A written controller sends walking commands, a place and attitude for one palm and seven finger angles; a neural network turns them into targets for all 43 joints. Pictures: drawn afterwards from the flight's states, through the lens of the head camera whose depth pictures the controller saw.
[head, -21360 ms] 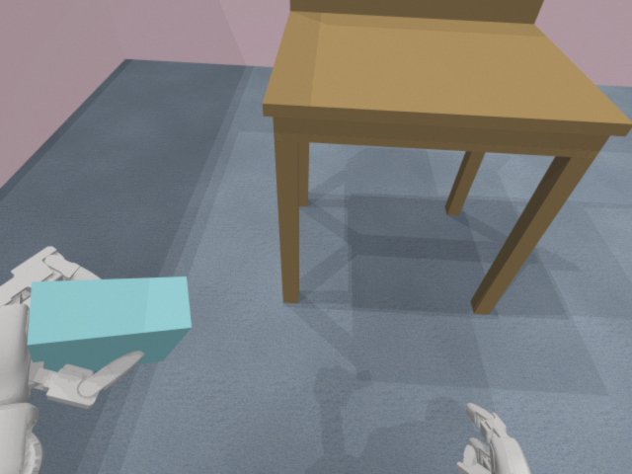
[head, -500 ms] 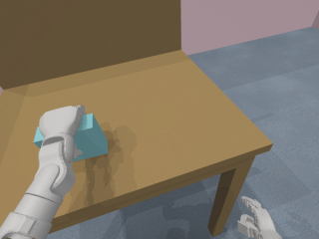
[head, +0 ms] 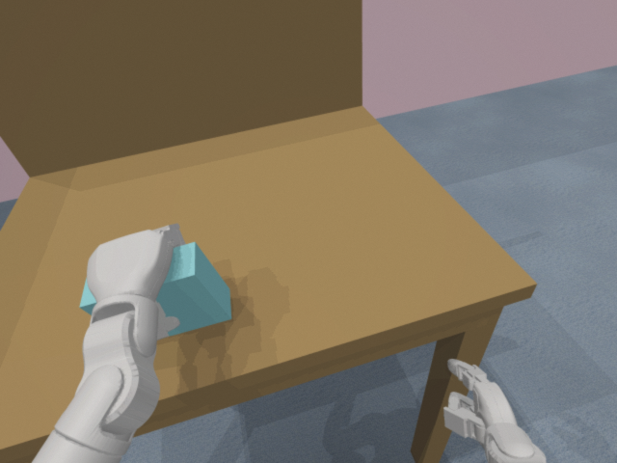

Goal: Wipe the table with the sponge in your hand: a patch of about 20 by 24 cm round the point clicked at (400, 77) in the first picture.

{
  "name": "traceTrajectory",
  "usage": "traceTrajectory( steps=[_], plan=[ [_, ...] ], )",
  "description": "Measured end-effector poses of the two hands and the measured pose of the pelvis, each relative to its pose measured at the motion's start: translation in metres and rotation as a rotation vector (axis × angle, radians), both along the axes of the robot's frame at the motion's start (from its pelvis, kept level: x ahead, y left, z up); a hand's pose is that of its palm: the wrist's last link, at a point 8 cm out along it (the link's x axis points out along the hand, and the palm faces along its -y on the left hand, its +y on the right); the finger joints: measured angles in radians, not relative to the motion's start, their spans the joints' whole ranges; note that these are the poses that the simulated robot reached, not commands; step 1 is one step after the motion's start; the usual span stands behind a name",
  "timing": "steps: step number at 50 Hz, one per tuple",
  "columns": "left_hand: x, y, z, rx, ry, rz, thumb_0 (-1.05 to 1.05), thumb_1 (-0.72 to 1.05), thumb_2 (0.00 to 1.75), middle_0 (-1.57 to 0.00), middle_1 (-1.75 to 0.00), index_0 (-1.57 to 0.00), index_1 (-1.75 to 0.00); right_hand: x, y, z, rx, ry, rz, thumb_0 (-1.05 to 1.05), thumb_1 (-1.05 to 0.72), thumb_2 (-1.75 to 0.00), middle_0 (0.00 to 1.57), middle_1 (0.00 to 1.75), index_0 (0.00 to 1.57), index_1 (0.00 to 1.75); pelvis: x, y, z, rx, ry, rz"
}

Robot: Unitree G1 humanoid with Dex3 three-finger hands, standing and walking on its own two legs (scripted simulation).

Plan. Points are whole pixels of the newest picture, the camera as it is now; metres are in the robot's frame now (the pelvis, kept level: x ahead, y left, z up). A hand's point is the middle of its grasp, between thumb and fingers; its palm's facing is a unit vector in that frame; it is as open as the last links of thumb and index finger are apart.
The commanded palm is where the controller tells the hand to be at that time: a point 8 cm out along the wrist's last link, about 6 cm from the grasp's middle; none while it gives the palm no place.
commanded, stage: wipe back along the middle lane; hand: left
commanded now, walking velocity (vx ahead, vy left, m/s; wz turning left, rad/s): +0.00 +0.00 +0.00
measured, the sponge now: (170, 303) +0.27 +0.23 +0.10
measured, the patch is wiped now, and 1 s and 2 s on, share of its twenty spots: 0.85 0.85 0.95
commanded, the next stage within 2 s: slide across to the third lane in 0.08 s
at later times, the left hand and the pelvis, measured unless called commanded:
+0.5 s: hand (172, 298) +0.26 +0.20 +0.14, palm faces +0.15 -0.08 -0.99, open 9.5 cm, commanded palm +0.22 +0.18 +0.19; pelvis -0.02 -0.02 +0.00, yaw +1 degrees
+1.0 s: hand (237, 278) +0.29 +0.13 +0.15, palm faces +0.15 -0.18 -0.97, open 9.5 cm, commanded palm +0.26 +0.14 +0.20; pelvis -0.02 -0.04 +0.00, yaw +0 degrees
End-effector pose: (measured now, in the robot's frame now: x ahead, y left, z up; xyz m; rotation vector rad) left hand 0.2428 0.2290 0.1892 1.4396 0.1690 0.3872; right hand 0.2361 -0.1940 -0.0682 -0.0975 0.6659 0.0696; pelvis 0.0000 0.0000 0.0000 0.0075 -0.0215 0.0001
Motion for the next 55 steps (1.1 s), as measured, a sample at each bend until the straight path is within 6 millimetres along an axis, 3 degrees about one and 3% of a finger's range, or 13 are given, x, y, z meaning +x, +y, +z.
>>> traceTrajectory(
  steps=[14,26,41,55],
  plan=[
    [-0.024,-0.012,-0.001,-0.027,-0.037,-0.005,0.03,-0.46,1.09,-0.74,-1.43,-0.76,-1.46,-0.011,-0.011,0.004,-0.008,-0.026,-0.008,0.01,-0.90,-0.90,0.20,0.30,0.20,0.30,-0.012,-0.011,-0.002,0.003,-0.023,-0.002],
    [-0.014,-0.030,0.000,0.008,0.011,-0.031,0.01,-0.47,1.09,-0.75,-1.42,-0.77,-1.44,-0.017,-0.017,0.002,-0.011,-0.059,0.001,0.01,-0.90,-0.90,0.20,0.30,0.20,0.30,-0.022,-0.021,-0.002,0.009,-0.041,0.016],
    [0.001,-0.091,0.010,-0.059,-0.039,-0.204,0.00,-0.48,1.09,-0.78,-1.40,-0.80,-1.41,-0.016,-0.016,0.008,0.026,-0.074,0.020,0.01,-0.90,-0.90,0.20,0.30,0.20,0.30,-0.024,-0.031,0.000,0.016,-0.057,0.005],
    [0.023,-0.091,0.006,-0.052,-0.001,-0.136,-0.02,-0.49,1.09,-0.79,-1.39,-0.81,-1.40,-0.027,-0.052,0.002,-0.018,-0.024,-0.059,0.01,-0.90,-0.90,0.20,0.30,0.20,0.30,-0.023,-0.043,0.001,0.020,-0.049,-0.009]
  ],
)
